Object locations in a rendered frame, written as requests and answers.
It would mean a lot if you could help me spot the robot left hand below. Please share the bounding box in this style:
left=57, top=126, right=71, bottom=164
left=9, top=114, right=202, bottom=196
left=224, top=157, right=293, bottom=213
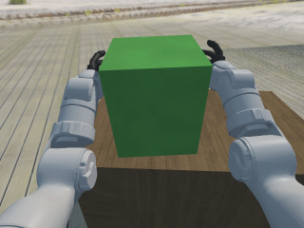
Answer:
left=87, top=50, right=105, bottom=71

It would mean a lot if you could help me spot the robot right hand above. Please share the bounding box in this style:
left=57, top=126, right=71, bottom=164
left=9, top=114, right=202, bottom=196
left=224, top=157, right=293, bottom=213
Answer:
left=202, top=40, right=225, bottom=64

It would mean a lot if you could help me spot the left robot upper arm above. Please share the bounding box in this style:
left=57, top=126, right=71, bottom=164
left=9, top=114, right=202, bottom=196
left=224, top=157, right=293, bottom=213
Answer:
left=0, top=147, right=98, bottom=228

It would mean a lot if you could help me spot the carton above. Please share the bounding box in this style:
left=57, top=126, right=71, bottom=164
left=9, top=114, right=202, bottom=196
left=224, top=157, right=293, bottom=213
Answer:
left=98, top=34, right=213, bottom=158

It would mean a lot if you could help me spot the right robot upper arm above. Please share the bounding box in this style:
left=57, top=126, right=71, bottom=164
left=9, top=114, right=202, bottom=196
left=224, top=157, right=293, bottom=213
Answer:
left=228, top=134, right=304, bottom=228

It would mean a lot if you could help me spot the right robot forearm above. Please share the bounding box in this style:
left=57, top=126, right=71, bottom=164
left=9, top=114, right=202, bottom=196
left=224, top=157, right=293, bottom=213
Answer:
left=209, top=60, right=297, bottom=171

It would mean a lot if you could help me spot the pedestal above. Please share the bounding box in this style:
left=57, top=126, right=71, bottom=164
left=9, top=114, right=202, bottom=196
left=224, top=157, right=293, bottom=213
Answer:
left=78, top=89, right=304, bottom=228

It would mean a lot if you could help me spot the left robot forearm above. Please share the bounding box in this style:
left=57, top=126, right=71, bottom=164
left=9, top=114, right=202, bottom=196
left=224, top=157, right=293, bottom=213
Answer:
left=36, top=69, right=104, bottom=185

